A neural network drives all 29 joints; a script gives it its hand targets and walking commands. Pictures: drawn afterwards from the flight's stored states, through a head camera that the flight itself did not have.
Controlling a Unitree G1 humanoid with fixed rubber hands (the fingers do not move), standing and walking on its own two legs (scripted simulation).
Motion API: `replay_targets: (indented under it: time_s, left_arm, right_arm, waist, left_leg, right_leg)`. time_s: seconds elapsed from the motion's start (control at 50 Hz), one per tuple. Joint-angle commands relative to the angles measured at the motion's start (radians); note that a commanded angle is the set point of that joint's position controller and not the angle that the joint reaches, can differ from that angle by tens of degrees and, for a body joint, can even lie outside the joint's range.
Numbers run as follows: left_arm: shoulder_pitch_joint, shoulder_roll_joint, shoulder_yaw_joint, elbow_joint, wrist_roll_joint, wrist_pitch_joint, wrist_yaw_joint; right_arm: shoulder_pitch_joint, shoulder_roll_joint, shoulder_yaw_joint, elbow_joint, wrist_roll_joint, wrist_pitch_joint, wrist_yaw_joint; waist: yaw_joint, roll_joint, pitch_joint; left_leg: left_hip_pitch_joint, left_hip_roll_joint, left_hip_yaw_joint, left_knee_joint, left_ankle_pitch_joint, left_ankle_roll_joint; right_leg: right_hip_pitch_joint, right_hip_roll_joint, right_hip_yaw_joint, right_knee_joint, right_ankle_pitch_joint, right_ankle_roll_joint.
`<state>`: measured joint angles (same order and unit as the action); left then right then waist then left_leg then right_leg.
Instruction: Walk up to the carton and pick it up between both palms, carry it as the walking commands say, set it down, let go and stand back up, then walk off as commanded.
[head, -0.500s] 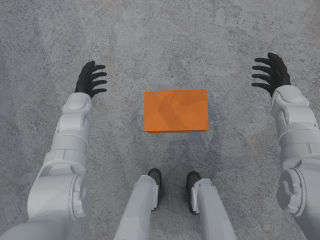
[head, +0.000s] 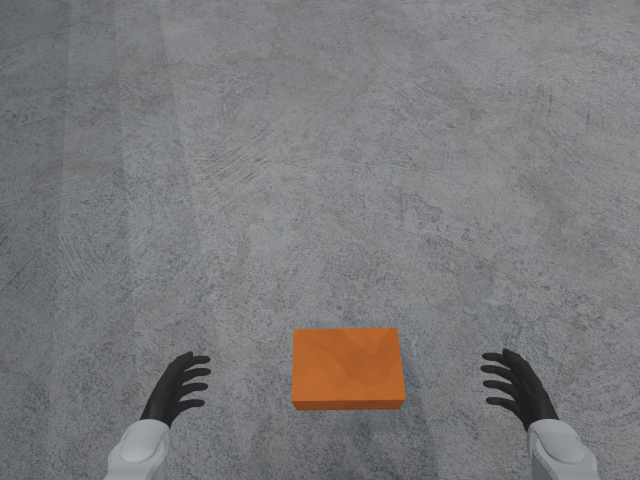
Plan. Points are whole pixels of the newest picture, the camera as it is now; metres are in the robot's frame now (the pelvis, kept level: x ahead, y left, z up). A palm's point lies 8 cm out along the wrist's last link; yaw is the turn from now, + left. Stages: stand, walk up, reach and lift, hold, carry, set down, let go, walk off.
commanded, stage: let go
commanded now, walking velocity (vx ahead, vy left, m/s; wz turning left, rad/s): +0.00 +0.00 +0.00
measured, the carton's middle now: (346, 369) +0.42 -0.01 -0.68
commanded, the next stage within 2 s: stand in 0.64 s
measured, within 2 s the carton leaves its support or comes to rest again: neither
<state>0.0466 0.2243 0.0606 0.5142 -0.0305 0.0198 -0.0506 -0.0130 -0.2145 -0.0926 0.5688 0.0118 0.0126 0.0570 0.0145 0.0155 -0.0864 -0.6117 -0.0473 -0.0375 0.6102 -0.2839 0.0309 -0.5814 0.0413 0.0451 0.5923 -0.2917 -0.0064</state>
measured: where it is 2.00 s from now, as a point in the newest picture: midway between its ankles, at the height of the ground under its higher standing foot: outside the picture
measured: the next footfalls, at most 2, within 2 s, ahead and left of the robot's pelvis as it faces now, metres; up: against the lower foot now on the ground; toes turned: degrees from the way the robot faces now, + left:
none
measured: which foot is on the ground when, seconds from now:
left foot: down 0.00-1.00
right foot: down 0.00-1.00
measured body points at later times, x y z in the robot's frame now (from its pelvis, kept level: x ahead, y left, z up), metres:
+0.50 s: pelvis -0.03 -0.01 +0.01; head -0.05 +0.00 +0.46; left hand +0.15 +0.21 -0.06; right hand +0.14 -0.25 -0.05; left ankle -0.01 +0.10 -0.72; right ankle -0.02 -0.12 -0.72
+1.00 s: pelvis +0.03 -0.01 +0.01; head +0.01 -0.01 +0.46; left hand +0.18 +0.27 -0.07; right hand +0.17 -0.32 -0.06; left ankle -0.01 +0.10 -0.72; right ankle -0.02 -0.12 -0.72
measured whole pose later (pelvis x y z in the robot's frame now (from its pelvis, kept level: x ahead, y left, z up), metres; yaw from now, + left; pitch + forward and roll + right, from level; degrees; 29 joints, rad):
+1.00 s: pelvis +0.03 -0.01 +0.01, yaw -2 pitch +0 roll +0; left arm 0.20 0.35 0.04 0.70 0.03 0.01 -0.01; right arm 0.19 -0.36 -0.06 0.68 -0.03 0.02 0.01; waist 0.00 0.00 -0.05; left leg -0.18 -0.01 0.00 0.48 -0.31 0.01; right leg -0.16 0.03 0.02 0.47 -0.31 -0.02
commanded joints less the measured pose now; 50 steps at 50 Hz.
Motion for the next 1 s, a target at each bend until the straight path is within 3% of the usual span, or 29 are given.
replay_targets:
  time_s: [0.0,0.08,0.14,0.22,0.3,0.38,0.48,0.54,0.6,0.62,0.64,0.66,0.7,0.76,0.84,0.9,0.98]
  left_arm:
    - [0.051,0.097,0.019,-0.172,0.002,-0.033,0.007]
    - [0.132,0.070,0.000,-0.189,-0.003,-0.010,0.001]
    - [0.179,0.062,-0.015,-0.193,0.011,0.018,-0.009]
    - [0.095,0.075,0.000,-0.192,0.041,0.069,-0.025]
    - [0.066,0.082,0.017,-0.212,0.073,0.102,-0.040]
    - [0.059,0.078,0.006,-0.234,0.088,0.130,-0.039]
    - [0.057,0.075,0.001,-0.228,0.097,0.166,-0.027]
    - [0.058,0.075,0.023,-0.225,0.096,0.192,-0.009]
    - [0.077,0.079,0.029,-0.227,0.073,0.214,0.008]
    - [0.107,0.226,0.044,-0.089,0.054,0.113,0.039]
    - [0.107,0.239,0.052,-0.075,0.061,0.074,0.047]
    - [0.088,0.239,0.050,-0.068,0.065,0.053,0.048]
    - [0.083,0.223,0.040,-0.054,0.073,0.017,0.048]
    - [0.095,0.214,0.028,-0.002,0.071,-0.016,0.044]
    - [0.114,0.236,0.023,0.059,0.064,-0.027,0.045]
    - [0.127,0.252,0.023,0.092,0.062,-0.028,0.048]
    - [0.120,0.270,0.021,0.129,0.065,-0.031,0.053]
  right_arm:
    - [0.058,-0.103,-0.016,-0.183,0.010,-0.039,-0.002]
    - [0.148,-0.095,0.008,-0.213,0.011,-0.014,0.005]
    - [0.199,-0.090,0.026,-0.231,-0.006,0.020,0.011]
    - [0.124,-0.094,0.037,-0.263,-0.018,0.074,0.021]
    - [0.111,-0.085,0.022,-0.295,-0.023,0.101,0.021]
    - [0.123,-0.070,0.006,-0.272,-0.021,0.129,0.022]
    - [0.112,-0.094,-0.010,-0.248,-0.022,0.168,0.031]
    - [0.104,-0.116,-0.016,-0.258,-0.017,0.150,0.024]
    - [0.127,-0.124,-0.015,-0.264,-0.013,0.126,0.009]
    - [0.114,-0.201,-0.020,-0.122,-0.052,0.076,-0.029]
    - [0.150,-0.202,-0.026,-0.103,-0.055,0.056,-0.034]
    - [0.170,-0.205,-0.025,-0.090,-0.058,0.042,-0.033]
    - [0.177,-0.227,-0.025,-0.069,-0.057,0.017,-0.034]
    - [0.151,-0.228,-0.018,-0.036,-0.056,-0.009,-0.030]
    - [0.169,-0.245,-0.004,0.008,-0.046,-0.016,-0.037]
    - [0.194,-0.265,-0.004,0.037,-0.044,-0.016,-0.045]
    - [0.197,-0.282,0.001,0.062,-0.045,-0.016,-0.055]
  waist:
    - [-0.006,0.023,-0.276]
    - [-0.014,0.032,-0.127]
    - [-0.017,0.007,0.005]
    - [0.000,-0.040,0.190]
    - [0.004,-0.084,0.228]
    - [-0.006,-0.030,0.259]
    - [0.001,0.087,0.306]
    - [0.015,0.051,0.270]
    - [0.007,-0.015,0.192]
    - [0.021,-0.103,0.070]
    - [-0.005,-0.108,0.062]
    - [-0.017,-0.105,0.058]
    - [-0.019,-0.071,0.027]
    - [-0.008,-0.022,0.007]
    - [-0.010,-0.016,-0.026]
    - [-0.015,-0.005,-0.060]
    - [-0.019,-0.001,-0.077]
  left_leg:
    - [0.418,0.048,-0.038,-0.088,0.501,-0.077]
    - [0.441,0.046,-0.017,-0.160,0.389,-0.077]
    - [0.429,0.043,0.008,-0.218,0.187,-0.065]
    - [0.427,0.036,0.039,-0.251,-0.107,-0.040]
    - [0.613,-0.003,0.070,-0.185,-0.118,-0.055]
    - [0.625,-0.001,0.068,-0.194,-0.117,-0.057]
    - [0.401,0.062,0.032,-0.322,-0.213,-0.021]
    - [0.361,0.060,0.019,-0.322,-0.175,-0.016]
    - [0.395,0.039,0.017,-0.274,-0.065,-0.018]
    - [0.395,0.068,-0.014,-0.180,0.016,-0.057]
    - [0.445,0.051,-0.001,-0.152,-0.027,-0.050]
    - [0.455,0.049,0.000,-0.141,-0.029,-0.041]
    - [0.446,0.082,-0.018,-0.148,0.019,-0.021]
    - [0.430,0.105,-0.030,-0.158,0.182,-0.023]
    - [0.467,0.122,-0.023,-0.141,0.444,-0.025]
    - [0.509,0.128,-0.013,-0.125,0.544,-0.026]
    - [0.527,0.134,-0.009,-0.133,0.549,-0.024]
  right_leg:
    - [0.248,0.007,0.000,-0.073,0.359,0.000]
    - [0.347,0.009,-0.014,-0.139,0.288,0.001]
    - [0.393,-0.003,-0.021,-0.189,0.156,-0.002]
    - [0.376,-0.022,-0.031,-0.240,-0.117,-0.009]
    - [0.278,-0.062,-0.016,-0.322,-0.276,-0.040]
    - [0.302,-0.046,-0.028,-0.308,-0.239,-0.036]
    - [0.547,0.015,-0.065,-0.200,-0.083,0.016]
    - [0.588,0.015,-0.064,-0.185,-0.016,0.030]
    - [0.568,0.008,-0.053,-0.189,0.053,0.035]
    - [0.394,-0.063,0.019,-0.182,-0.005,0.024]
    - [0.334,-0.076,0.049,-0.229,-0.142,0.019]
    - [0.315,-0.087,0.058,-0.250,-0.183,0.015]
    - [0.340,-0.107,0.070,-0.226,-0.087,-0.004]
    - [0.383,-0.107,0.053,-0.176,0.192,-0.003]
    - [0.436,-0.115,0.037,-0.138,0.461,-0.001]
    - [0.456,-0.111,0.031,-0.123,0.544,0.001]
    - [0.470,-0.108,0.032,-0.124,0.546,0.003]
